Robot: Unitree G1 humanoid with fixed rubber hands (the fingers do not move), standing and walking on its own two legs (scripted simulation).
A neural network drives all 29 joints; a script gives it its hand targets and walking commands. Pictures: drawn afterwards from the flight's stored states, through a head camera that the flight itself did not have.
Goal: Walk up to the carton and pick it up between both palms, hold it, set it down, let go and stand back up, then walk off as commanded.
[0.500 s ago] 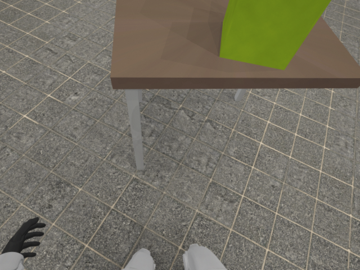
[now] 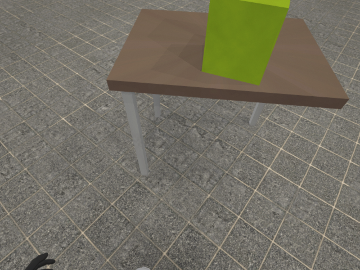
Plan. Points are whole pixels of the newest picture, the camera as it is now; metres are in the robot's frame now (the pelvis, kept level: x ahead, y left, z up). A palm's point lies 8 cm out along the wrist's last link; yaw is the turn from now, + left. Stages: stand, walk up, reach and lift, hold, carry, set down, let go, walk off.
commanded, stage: walk off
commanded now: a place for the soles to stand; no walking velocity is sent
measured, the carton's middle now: (243, 31) +0.83 -0.18 +0.11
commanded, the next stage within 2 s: none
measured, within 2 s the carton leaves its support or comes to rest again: neither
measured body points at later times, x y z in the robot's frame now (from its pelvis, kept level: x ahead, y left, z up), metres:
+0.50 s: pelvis +0.00 -0.07 -0.03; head +0.00 -0.14 +0.41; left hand +0.01 +0.29 -0.07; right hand +0.12 -0.36 -0.19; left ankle +0.06 +0.12 -0.68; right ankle -0.08 -0.21 -0.73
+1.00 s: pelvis +0.11 +0.01 -0.02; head +0.17 +0.00 +0.43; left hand +0.21 +0.34 -0.12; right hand +0.17 -0.32 -0.14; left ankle +0.11 +0.11 -0.72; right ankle +0.14 -0.16 -0.73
